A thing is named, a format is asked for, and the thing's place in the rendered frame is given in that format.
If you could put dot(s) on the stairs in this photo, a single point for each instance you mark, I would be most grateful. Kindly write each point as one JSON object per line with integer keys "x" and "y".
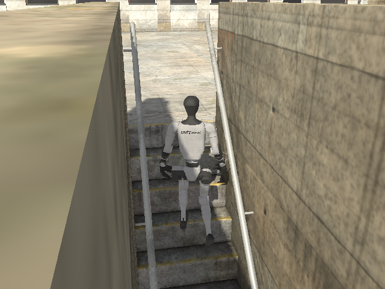
{"x": 182, "y": 259}

